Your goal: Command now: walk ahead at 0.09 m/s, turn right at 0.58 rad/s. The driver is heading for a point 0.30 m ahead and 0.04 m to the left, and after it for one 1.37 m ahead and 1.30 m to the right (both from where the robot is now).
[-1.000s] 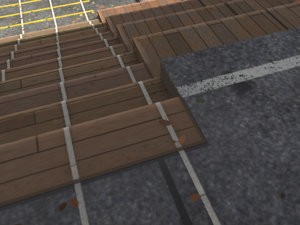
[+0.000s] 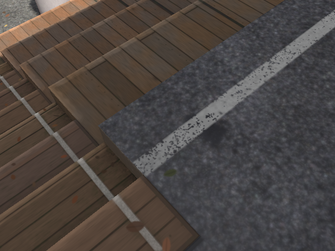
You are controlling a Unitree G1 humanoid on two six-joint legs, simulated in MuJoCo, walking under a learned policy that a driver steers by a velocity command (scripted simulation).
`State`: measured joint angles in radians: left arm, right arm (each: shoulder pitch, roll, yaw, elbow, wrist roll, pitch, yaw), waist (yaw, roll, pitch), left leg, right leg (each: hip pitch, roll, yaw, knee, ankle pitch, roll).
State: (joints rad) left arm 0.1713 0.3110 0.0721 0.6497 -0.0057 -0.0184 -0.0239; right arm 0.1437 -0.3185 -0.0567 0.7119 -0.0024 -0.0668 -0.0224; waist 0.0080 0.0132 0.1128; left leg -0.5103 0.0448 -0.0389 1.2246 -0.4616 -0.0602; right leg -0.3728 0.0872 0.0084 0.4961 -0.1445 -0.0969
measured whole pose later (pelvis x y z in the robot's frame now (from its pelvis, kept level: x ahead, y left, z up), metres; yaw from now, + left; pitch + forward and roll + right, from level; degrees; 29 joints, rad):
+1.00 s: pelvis +0.03 +0.01 +0.01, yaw -28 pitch +1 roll +3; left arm 0.24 0.29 0.06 0.70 -0.01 0.02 0.03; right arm 0.10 -0.33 -0.11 0.72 0.00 0.02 -0.04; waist 0.02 0.04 0.05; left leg -0.53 -0.01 -0.04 1.04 -0.34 -0.07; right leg -0.23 0.03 0.10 0.44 -0.22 -0.05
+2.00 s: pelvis +0.06 -0.14 +0.01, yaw -54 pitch +1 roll +1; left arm 0.26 0.25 0.03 0.69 0.02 -0.04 0.02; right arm 0.20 -0.31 -0.06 0.75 0.01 -0.03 0.02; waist 0.01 0.05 0.05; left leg -0.63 0.06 -0.01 0.91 -0.11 -0.05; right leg -0.06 0.05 -0.08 0.29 -0.25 -0.08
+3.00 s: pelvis +0.17 -0.30 +0.01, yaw -30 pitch +2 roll +0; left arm 0.40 0.28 0.06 0.77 -0.03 -0.02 0.01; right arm 0.14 -0.26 -0.04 0.63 0.02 -0.05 0.01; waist 0.08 0.01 -0.02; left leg -0.25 0.00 0.00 0.44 -0.24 0.01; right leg -0.20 -0.02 0.05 0.46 -0.30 0.00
